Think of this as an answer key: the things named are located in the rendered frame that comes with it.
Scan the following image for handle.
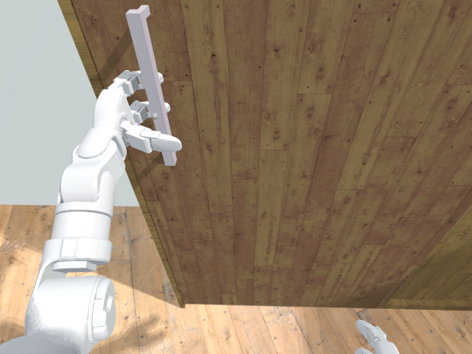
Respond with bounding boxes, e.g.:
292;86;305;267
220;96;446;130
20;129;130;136
125;5;177;166

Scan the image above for right robot hand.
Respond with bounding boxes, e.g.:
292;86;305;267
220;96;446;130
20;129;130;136
355;319;400;354

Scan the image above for wardrobe door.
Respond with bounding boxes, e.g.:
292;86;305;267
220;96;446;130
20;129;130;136
391;205;472;301
72;0;472;309

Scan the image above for robot left forearm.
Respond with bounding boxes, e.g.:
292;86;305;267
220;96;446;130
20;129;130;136
24;127;127;336

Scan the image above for left robot hand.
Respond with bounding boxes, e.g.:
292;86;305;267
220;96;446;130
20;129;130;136
92;70;182;153

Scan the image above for robot left upper arm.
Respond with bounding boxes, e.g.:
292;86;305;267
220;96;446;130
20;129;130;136
0;275;116;354

